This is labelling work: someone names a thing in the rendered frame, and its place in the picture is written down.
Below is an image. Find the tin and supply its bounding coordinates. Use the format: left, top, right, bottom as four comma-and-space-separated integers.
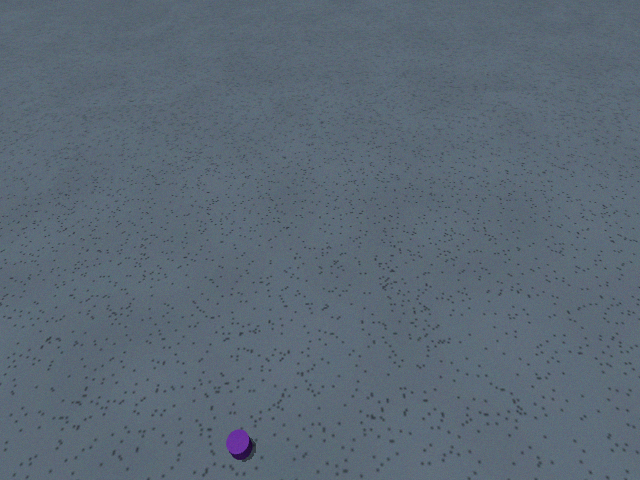
226, 429, 253, 460

